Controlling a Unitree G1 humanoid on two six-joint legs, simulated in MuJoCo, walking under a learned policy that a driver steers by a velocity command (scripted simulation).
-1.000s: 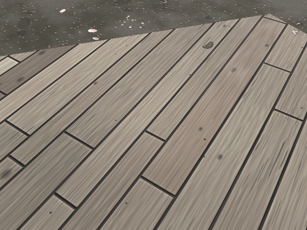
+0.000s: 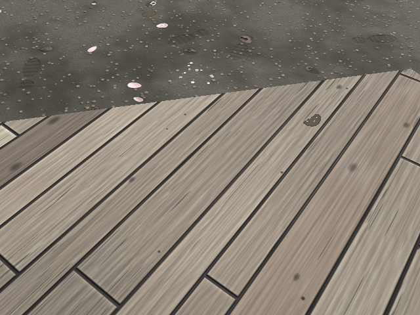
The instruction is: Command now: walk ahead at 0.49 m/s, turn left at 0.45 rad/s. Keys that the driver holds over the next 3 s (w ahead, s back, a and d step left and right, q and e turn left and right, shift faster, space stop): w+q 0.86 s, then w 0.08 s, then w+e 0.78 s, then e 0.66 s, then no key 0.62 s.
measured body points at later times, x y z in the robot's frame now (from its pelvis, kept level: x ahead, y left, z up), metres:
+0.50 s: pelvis +0.26 -0.04 +0.00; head +0.28 -0.05 +0.45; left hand +0.22 +0.24 -0.11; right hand +0.48 -0.26 -0.10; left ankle +0.28 +0.13 -0.66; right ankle +0.27 -0.15 -0.74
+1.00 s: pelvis +0.48 +0.12 +0.00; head +0.49 +0.15 +0.45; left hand +0.46 +0.44 -0.10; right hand +0.71 -0.05 -0.10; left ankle +0.45 +0.18 -0.74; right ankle +0.63 +0.00 -0.66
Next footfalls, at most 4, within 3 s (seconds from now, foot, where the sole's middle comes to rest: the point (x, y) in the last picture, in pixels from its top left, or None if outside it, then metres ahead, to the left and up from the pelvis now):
0.24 right None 0.30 -0.15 -0.78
0.76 left None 0.48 0.20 -0.78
1.34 right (155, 217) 0.87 0.19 -0.78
1.80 left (87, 181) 1.04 0.47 -0.78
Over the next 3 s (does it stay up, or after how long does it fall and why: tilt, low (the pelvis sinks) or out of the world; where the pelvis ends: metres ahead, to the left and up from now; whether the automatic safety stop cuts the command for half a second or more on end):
stays up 1.04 0.34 -0.01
